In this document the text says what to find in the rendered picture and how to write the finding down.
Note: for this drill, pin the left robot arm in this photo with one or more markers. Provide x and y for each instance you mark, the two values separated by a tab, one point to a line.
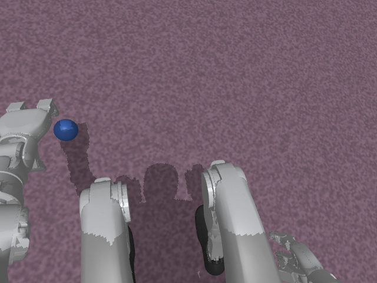
17	156

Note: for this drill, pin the right robot arm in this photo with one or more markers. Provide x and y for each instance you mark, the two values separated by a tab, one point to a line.
322	276

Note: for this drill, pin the ball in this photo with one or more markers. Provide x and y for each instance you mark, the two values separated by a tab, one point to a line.
65	130

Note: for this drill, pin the right robot hand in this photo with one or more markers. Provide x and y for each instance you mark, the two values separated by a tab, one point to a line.
294	267

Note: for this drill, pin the left robot hand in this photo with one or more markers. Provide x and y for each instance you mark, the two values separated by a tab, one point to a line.
32	122

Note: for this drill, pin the right robot foot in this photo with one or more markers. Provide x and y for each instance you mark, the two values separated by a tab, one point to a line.
211	266

